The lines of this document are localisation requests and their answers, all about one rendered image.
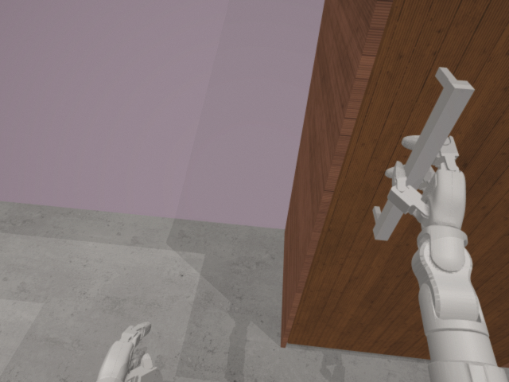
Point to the robot right forearm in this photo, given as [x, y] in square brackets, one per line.
[459, 346]

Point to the handle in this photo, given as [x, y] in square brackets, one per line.
[450, 104]

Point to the wardrobe door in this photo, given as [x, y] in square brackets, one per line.
[361, 294]

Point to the robot right hand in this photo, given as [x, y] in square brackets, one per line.
[444, 191]

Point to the robot left hand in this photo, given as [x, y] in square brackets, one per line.
[121, 361]

